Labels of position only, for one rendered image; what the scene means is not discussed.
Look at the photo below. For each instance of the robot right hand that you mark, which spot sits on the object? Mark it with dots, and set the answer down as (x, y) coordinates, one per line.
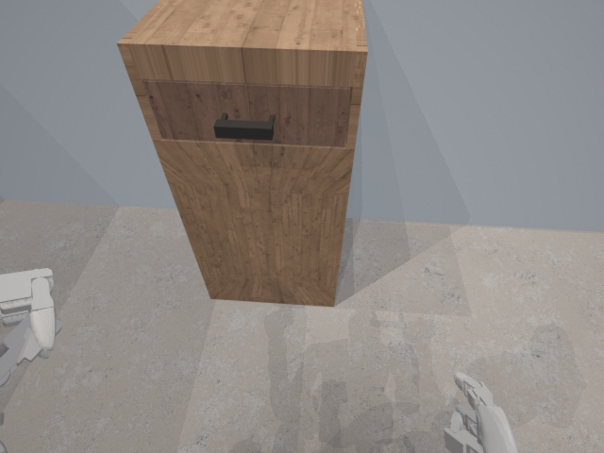
(490, 430)

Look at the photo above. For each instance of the drawer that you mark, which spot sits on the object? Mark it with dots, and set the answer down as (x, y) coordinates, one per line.
(304, 114)

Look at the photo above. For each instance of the robot left hand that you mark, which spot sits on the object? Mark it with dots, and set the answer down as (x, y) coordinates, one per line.
(25, 301)

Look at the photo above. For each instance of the cabinet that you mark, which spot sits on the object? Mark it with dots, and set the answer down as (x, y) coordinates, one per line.
(265, 220)

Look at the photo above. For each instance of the handle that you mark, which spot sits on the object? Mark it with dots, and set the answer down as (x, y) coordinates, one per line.
(249, 130)

